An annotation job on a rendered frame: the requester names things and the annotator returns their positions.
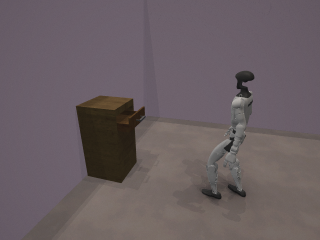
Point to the right robot hand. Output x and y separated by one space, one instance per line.
229 131

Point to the left robot upper arm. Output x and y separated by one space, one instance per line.
238 107

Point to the left robot forearm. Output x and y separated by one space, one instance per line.
239 135

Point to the right robot foot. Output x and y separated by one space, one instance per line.
233 188

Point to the left robot hand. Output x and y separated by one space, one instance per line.
230 157

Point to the handle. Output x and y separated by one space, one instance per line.
143 117

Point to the cabinet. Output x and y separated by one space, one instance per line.
109 154

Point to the drawer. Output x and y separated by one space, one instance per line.
126 121

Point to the robot left thigh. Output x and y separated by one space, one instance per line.
219 151

